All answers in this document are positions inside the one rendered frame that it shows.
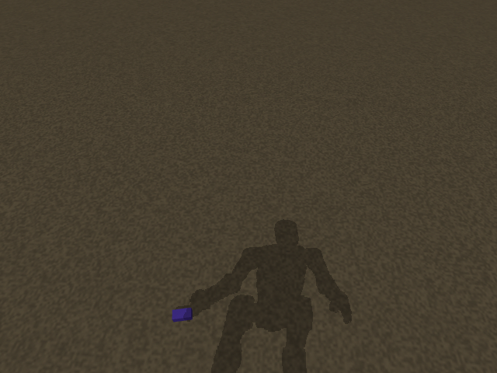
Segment small box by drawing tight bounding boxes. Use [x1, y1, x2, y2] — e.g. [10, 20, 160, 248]
[172, 308, 193, 322]

